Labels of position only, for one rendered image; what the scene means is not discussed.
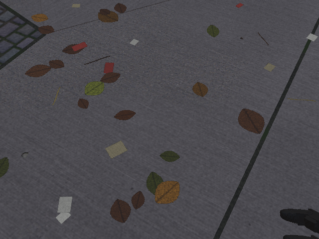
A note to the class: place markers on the right robot hand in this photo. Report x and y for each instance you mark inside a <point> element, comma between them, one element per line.
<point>308,218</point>

